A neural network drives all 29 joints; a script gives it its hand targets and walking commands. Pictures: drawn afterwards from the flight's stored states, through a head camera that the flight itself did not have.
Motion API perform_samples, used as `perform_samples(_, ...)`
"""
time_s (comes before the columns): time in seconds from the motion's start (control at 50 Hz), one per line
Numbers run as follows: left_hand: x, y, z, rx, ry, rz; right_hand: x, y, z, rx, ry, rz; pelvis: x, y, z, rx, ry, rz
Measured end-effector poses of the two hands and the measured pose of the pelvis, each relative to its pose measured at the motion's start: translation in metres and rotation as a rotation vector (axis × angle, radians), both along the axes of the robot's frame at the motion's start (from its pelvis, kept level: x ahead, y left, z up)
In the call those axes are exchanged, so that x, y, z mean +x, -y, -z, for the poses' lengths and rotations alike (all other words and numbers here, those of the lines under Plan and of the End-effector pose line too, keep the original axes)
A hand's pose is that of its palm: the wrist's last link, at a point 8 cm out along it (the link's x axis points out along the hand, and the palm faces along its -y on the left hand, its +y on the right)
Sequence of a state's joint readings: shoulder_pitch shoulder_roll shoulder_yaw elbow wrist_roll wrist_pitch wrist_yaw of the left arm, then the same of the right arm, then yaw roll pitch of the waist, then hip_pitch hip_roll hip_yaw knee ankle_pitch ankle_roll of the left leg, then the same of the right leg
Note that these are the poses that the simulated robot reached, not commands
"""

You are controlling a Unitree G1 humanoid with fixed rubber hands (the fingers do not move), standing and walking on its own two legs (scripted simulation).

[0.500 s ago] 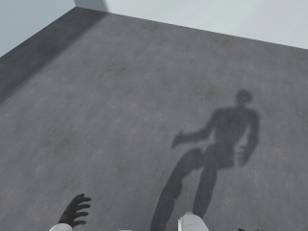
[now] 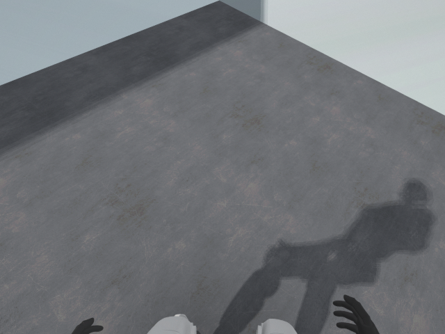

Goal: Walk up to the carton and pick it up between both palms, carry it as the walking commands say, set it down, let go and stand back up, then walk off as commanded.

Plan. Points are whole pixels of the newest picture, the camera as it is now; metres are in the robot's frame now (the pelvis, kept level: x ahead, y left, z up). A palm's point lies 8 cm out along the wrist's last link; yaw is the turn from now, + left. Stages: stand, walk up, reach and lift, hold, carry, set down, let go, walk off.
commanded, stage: walk off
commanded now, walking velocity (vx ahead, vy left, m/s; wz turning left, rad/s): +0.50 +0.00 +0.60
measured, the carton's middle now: out of the picture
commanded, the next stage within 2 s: stand in 0.58 s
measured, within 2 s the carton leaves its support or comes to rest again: neither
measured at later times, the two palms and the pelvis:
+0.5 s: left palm (79, 275) +0.22 +0.28 -0.10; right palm (296, 169) +0.49 -0.17 -0.07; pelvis +0.26 +0.03 +0.02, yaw +17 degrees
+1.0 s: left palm (75, 157) +0.50 +0.38 -0.09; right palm (248, 154) +0.57 -0.06 -0.13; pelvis +0.46 +0.14 +0.01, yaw +25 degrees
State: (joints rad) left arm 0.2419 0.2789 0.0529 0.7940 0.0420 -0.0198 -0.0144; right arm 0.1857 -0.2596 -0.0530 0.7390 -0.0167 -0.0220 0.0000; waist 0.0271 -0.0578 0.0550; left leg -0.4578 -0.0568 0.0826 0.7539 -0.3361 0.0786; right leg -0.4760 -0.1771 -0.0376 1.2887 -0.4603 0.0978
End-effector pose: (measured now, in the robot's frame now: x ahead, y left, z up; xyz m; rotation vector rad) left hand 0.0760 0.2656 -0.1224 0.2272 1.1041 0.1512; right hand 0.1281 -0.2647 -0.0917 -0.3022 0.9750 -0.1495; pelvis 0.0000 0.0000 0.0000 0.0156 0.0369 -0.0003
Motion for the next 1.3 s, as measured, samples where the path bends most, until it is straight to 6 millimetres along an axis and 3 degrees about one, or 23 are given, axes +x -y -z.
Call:
perform_samples(0.08, 0.095, 0.018, -0.026, -0.021, 0.139, 0.059, -0.013, -0.010, 0.010, 0.043, -0.137, 0.036, 0.041, 0.000, -0.011, 0.017, 0.000, -0.038)
perform_samples(0.14, 0.155, 0.035, -0.041, -0.032, 0.211, 0.092, -0.010, -0.013, 0.016, 0.086, -0.200, 0.061, 0.073, 0.003, -0.013, 0.030, 0.006, -0.064)
perform_samples(0.2, 0.205, 0.047, -0.048, -0.029, 0.269, 0.111, 0.006, -0.007, 0.028, 0.120, -0.235, 0.083, 0.109, 0.008, -0.009, 0.030, 0.022, -0.097)
perform_samples(0.26, 0.233, 0.049, -0.051, -0.020, 0.304, 0.078, 0.044, -0.002, 0.035, 0.120, -0.244, 0.063, 0.142, 0.009, -0.005, -0.022, 0.042, -0.139)
perform_samples(0.32, 0.229, 0.037, -0.048, -0.007, 0.278, -0.015, 0.109, -0.004, 0.031, 0.095, -0.206, -0.018, 0.172, 0.007, -0.007, -0.037, 0.051, -0.167)
perform_samples(0.4, 0.191, 0.014, -0.034, -0.005, 0.127, -0.165, 0.221, -0.027, 0.010, 0.091, -0.080, -0.129, 0.211, -0.003, -0.014, -0.052, 0.052, -0.219)
perform_samples(0.52, 0.141, -0.026, -0.015, -0.006, -0.082, -0.366, 0.382, -0.107, -0.027, 0.090, 0.090, -0.370, 0.275, -0.034, -0.015, -0.058, 0.040, -0.308)
perform_samples(0.58, 0.138, -0.054, 0.002, -0.009, -0.144, -0.438, 0.446, -0.151, -0.031, 0.066, 0.167, -0.463, 0.308, -0.060, -0.001, -0.048, 0.030, -0.349)
perform_samples(0.62, 0.153, -0.073, 0.012, -0.008, -0.151, -0.458, 0.470, -0.168, -0.025, 0.045, 0.190, -0.471, 0.325, -0.075, 0.008, -0.033, 0.010, -0.368)
perform_samples(0.68, 0.207, -0.100, 0.009, 0.011, -0.065, -0.449, 0.475, -0.180, -0.011, 0.019, 0.124, -0.454, 0.348, -0.090, 0.007, -0.008, -0.003, -0.388)
perform_samples(0.8, 0.323, -0.118, -0.016, -0.006, 0.068, -0.359, 0.439, -0.190, 0.012, 0.056, -0.106, -0.383, 0.388, -0.111, -0.009, 0.025, 0.006, -0.412)
perform_samples(0.92, 0.395, -0.115, -0.025, -0.013, 0.099, -0.308, 0.430, -0.194, 0.036, 0.126, -0.247, -0.294, 0.434, -0.127, -0.010, 0.032, 0.043, -0.415)
perform_samples(1.02, 0.427, -0.119, -0.030, -0.027, 0.125, -0.326, 0.453, -0.202, 0.039, 0.120, -0.279, -0.291, 0.464, -0.138, -0.012, -0.007, 0.065, -0.436)
perform_samples(1.12, 0.442, -0.134, -0.032, -0.029, 0.130, -0.376, 0.487, -0.212, 0.028, 0.087, -0.255, -0.312, 0.485, -0.146, -0.018, -0.013, 0.072, -0.440)
perform_samples(1.2, 0.439, -0.145, -0.030, -0.024, 0.101, -0.413, 0.512, -0.220, 0.020, 0.061, -0.224, -0.323, 0.496, -0.152, -0.021, -0.025, 0.075, -0.442)
perform_samples(1.3, 0.419, -0.152, -0.024, -0.027, 0.030, -0.457, 0.530, -0.230, 0.015, 0.047, -0.208, -0.331, 0.504, -0.158, -0.024, -0.031, 0.084, -0.445)
